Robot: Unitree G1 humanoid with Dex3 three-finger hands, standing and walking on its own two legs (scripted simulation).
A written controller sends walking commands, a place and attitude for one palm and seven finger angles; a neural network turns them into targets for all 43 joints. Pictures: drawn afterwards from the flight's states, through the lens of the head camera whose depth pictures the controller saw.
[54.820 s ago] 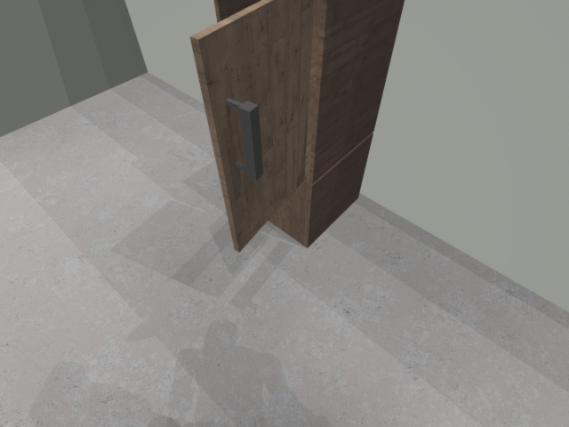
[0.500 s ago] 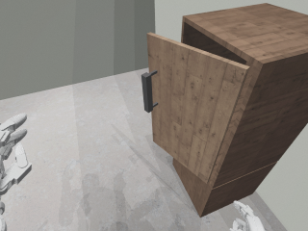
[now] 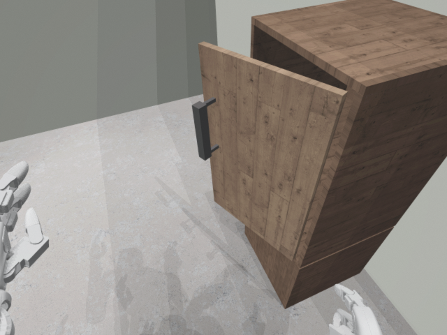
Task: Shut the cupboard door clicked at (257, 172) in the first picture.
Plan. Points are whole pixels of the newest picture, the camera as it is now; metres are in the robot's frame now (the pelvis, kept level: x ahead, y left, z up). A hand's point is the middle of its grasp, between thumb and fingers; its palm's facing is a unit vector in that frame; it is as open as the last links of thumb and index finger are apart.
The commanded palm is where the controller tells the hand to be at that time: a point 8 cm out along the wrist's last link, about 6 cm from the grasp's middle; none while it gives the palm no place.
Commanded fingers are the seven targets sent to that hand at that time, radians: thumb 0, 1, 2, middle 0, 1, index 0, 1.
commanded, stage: step back with the hand held close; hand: left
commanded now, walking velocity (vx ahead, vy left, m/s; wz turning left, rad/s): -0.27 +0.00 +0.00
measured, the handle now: (208, 129) +0.62 +0.11 +0.03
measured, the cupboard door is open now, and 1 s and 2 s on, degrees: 24 24 24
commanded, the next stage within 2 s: stop stepping back and stand still in 1.34 s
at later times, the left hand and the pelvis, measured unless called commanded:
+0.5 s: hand (11, 271) +0.15 +0.29 +0.15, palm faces +0.36 -0.80 -0.48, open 7.4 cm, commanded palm +0.09 +0.33 +0.17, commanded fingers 0.00 0.90 0.90 -0.20 -0.30 -0.20 -0.30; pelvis -0.05 +0.03 -0.01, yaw -2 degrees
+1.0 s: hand out of the picture +0.02 +0.30 +0.16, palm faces +0.47 -0.75 -0.47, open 7.4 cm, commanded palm -0.04 +0.34 +0.17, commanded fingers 0.00 0.90 0.90 -0.20 -0.30 -0.20 -0.30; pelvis -0.16 +0.03 -0.02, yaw +4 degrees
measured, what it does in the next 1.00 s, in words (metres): shifts its weight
